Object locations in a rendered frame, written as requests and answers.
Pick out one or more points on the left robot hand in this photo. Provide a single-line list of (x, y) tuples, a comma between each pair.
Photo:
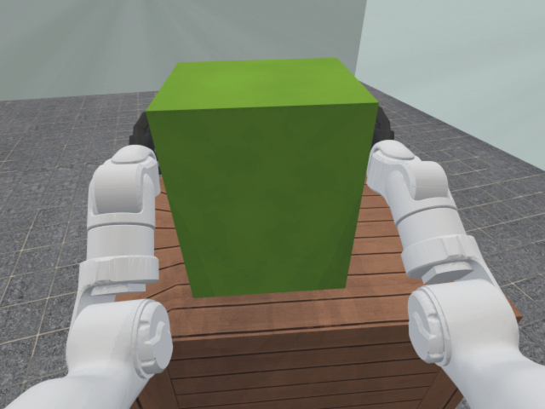
[(142, 135)]

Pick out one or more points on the left robot forearm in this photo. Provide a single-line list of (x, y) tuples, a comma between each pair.
[(120, 224)]

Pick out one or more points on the robot left upper arm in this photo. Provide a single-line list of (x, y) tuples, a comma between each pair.
[(113, 350)]

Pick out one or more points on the carton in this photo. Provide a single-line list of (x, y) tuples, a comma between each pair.
[(263, 163)]

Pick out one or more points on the pedestal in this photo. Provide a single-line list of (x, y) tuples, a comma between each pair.
[(326, 349)]

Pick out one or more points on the robot right upper arm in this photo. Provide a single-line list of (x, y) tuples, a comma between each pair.
[(467, 328)]

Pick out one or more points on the right robot hand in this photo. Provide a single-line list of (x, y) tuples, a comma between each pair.
[(382, 129)]

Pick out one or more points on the right robot forearm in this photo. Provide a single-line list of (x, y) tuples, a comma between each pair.
[(436, 246)]

